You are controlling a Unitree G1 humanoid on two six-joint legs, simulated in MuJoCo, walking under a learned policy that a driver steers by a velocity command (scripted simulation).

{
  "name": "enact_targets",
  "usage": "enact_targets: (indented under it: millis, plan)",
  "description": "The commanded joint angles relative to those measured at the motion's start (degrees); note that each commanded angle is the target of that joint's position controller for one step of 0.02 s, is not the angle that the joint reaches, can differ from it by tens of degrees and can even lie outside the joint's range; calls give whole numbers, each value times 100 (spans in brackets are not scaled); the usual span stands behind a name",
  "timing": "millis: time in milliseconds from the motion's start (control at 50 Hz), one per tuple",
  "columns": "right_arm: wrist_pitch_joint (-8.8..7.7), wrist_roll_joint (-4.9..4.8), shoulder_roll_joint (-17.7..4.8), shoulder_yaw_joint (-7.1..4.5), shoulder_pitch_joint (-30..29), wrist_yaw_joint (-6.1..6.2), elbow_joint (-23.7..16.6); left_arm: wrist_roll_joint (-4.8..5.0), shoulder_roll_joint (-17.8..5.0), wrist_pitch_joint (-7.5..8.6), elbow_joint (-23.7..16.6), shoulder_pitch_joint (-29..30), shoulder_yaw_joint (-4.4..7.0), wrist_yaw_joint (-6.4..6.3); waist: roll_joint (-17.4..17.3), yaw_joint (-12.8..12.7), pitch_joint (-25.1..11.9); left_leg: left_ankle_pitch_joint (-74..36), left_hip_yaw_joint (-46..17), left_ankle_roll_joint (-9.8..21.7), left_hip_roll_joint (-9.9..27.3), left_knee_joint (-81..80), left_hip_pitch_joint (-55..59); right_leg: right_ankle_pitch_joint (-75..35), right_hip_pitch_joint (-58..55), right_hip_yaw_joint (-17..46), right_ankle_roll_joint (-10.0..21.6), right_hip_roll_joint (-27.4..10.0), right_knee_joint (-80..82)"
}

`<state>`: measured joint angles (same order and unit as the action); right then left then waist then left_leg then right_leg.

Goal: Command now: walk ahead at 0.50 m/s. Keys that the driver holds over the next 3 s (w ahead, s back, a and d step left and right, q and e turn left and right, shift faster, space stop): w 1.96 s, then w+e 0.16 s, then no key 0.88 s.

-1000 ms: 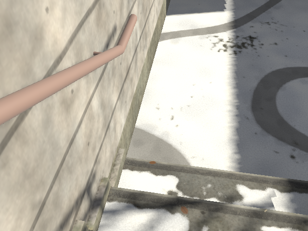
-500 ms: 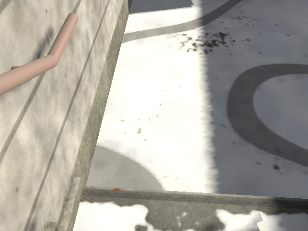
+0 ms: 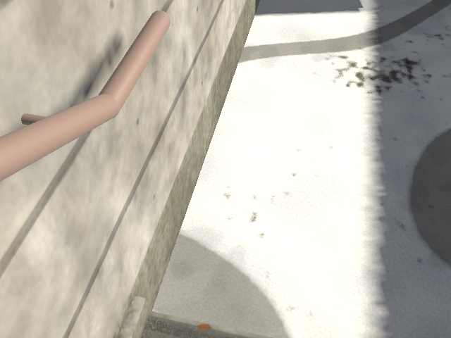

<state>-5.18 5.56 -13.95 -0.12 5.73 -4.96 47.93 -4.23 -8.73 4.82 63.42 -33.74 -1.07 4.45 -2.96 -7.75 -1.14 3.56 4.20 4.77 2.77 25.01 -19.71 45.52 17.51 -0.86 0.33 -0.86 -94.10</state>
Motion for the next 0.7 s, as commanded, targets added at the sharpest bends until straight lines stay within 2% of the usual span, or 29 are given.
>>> enact_targets:
  millis: [20, 40, 60, 80, 100, 120, 140, 160, 220, 240, 280, 300, 320, 360, 400, 420, 440, 460, 480, 500, 520, 540, 560, 580, 620, 640, 660, 680, 700]
  plan:
    - [127, 44, -1141, -436, 3764, -37, 864, 205, -653, 149, -847, 692, 210, 225, -593, 1659, -1087, -3917, -2239, 1989, 2200, 692, 5307, -219, 5362, -135, -155, -157, -3016]
    - [143, -46, -510, -261, 3424, -33, 794, 210, -759, 164, -1049, 1233, 223, 65, 245, 1481, -703, -2303, -2268, 1754, 2253, 272, 4086, -1010, 5475, 33, -54, -447, -2466]
    - [47, 66, 131, 1, 2161, 39, 467, 117, -465, 226, -1252, 1583, 138, -89, 782, 882, -101, -1359, -2009, 1432, 2100, -42, 2282, -2320, 4733, 538, 182, -819, -992]
    - [-4, 13, -49, 1, 1493, 43, 375, 33, -340, 205, -1226, 1462, 160, -223, 692, 343, 274, -1308, -1765, 1546, 2032, -291, 391, -2576, 3571, 506, 299, -918, -306]
    - [-203, -63, 659, 233, 985, 185, 135, -103, -219, 192, -1273, 1512, 109, -307, 572, 122, 398, -649, -1435, 1264, 1490, -771, -572, -3692, 2942, 654, 544, -1160, 1208]
    - [-309, -195, 530, 245, 605, 294, -76, -136, -213, 182, -1012, 1419, 179, -221, 325, 138, 588, -619, -833, 1197, 1142, -1142, -1286, -4555, 2168, 581, 500, -1110, 2734]
    - [-324, -226, 39, 139, 839, 324, -28, -137, -335, 132, -894, 1285, 251, -142, -57, 174, 423, -485, -779, 1294, 958, -1017, -1374, -4711, 1781, 375, 385, -867, 2960]
    - [-306, -147, -249, 37, 1387, 346, 257, -132, -421, 67, -854, 1236, 308, -86, 39, 282, 97, -492, -728, 1362, 873, -708, -1289, -4514, 1614, 120, 250, -711, 2721]
    - [-271, 9, -246, 8, 1692, 259, 383, -130, -434, 81, -1004, 1327, 324, -132, 27, 322, -26, -1046, -795, 1341, 935, 98, -1008, -4509, 1380, -10, 58, -499, 2822]
    - [-304, -40, 250, 88, 2346, 441, 751, -104, -459, 42, -1380, 2398, 256, -192, 114, 900, 179, -32, -1323, 1126, 1255, 514, 1176, -5661, 3602, 1046, -39, -1101, 4176]
    - [-234, -114, 847, 257, 3787, 609, 1290, -14, -466, 25, -1721, 3403, 219, -250, 172, 1568, 164, 211, -2050, 1241, 1524, 1226, 3067, -5578, 5278, 1050, -236, -1088, 5072]
    - [-177, -129, 744, 211, 4165, 605, 1464, 20, -329, 80, -1828, 3652, 175, -258, 250, 1687, 263, -35, -2141, 1277, 1531, 1365, 3062, -5443, 5392, 870, -264, -1051, 5350]
    - [-108, -274, 724, 199, 3957, 644, 1322, 82, -239, 41, -1597, 3679, 58, -198, 689, 1758, 471, 583, -1405, 920, 998, 1753, 2146, -6910, 4430, 710, -219, -1170, 6812]
    - [-12, -117, 351, 146, 3287, 396, 1068, 35, -257, -49, -1571, 3336, 33, -93, 90, 1361, 503, 1721, -1096, 871, 590, 1343, -1238, -7818, 887, -70, -56, -619, 5986]
    - [-48, -131, 331, 104, 2962, 331, 901, -5, -637, -91, -1747, 3653, 170, -128, 139, 1296, 795, 2307, -1066, 726, 709, 1572, -1533, -6891, 500, -159, 80, -550, 5932]
    - [-63, -274, 334, 86, 3231, 344, 937, 54, -868, -62, -1746, 3821, 172, -189, 329, 1559, 911, 2138, -1281, 747, 733, 1860, -755, -6282, 1007, -93, 45, -549, 6555]
    - [17, -272, 198, 53, 3460, 433, 1108, 76, -743, -42, -1813, 3949, 99, -197, 202, 1684, 945, 1621, -1437, 682, 866, 2170, -159, -6074, 975, -41, 51, -582, 7102]
    - [74, -196, 216, 46, 3601, 438, 1265, 137, -791, -9, -1669, 3641, 147, -197, 203, 1549, 828, 1071, -1440, 571, 789, 2760, 268, -6076, 633, -76, 83, -529, 7456]
    - [165, -70, -141, -48, 3399, 283, 1366, 214, -1016, 80, -1019, 2144, 265, -209, 388, 939, 454, 789, -1230, 262, 644, 4022, 66, -7102, -855, -102, 200, -559, 7911]
    - [132, 146, -68, 14, 3828, -33, 1740, 119, -1462, 143, -588, 261, 515, -164, 575, 109, -595, 429, -810, -109, 339, 5687, -1197, -8472, -3736, -230, 868, -892, 6724]
    - [51, -117, 706, 129, 4674, -238, 1736, 191, -2091, 72, -238, -752, 641, -3, 2276, 311, -2515, 4388, -95, -493, -391, 9190, -2788, -10586, -6572, 662, 2241, -2045, 4972]
    - [-8, -217, 190, 55, 3563, -364, 1229, -104, -1835, 39, -164, -1144, 658, -36, 1663, -365, -2451, 4765, -287, -502, -287, 10508, -4266, -10560, -6681, 1219, 2206, -2204, 5023]
    - [-90, -285, 68, -12, 2194, -299, 582, -134, -1776, -9, -229, -965, 697, -127, 1308, -674, -1467, 4508, -306, -384, -184, 10221, -5617, -7628, -5859, 1597, 2034, -2267, 5729]
    - [-114, -327, -151, -138, 1632, -139, 378, -111, -1578, -55, -292, -413, 632, -118, 656, -302, -472, 3546, -242, -273, 59, 9426, -5603, -5224, -4001, 1601, 1829, -2116, 6321]
    - [-124, -186, 325, -106, 1909, 6, 479, -101, -775, -22, -735, 1183, 312, -137, 187, 803, 568, 1789, -965, 203, 566, 7936, -3577, -3762, -141, 1557, 1781, -2311, 7167]
    - [-76, 81, 776, -6, 1901, 69, 427, 22, -87, 144, -892, 1808, 91, -279, 216, 1121, 872, 565, -1170, 489, 846, 6364, -2969, -3513, 1034, 1197, 1553, -1887, 7585]
    - [-40, 249, 841, 1, 1869, 29, 443, 164, -84, 318, -1012, 2213, 41, -360, 106, 1190, 1005, -357, -1064, 462, 841, 5199, -2546, -3348, 1763, 924, 1636, -1653, 7839]
    - [1, 263, 748, -58, 1895, 8, 511, 281, -309, 431, -944, 2100, 62, -419, 82, 1153, 621, -947, -804, 421, 598, 4319, -1904, -3161, 1874, 556, 1682, -1390, 7650]
    - [40, 257, 544, -108, 1809, -23, 510, 219, -438, 492, -757, 1586, 82, -456, 354, 984, 471, -1222, -718, 281, 567, 4110, -2097, -3268, 1524, 566, 1750, -1282, 7343]
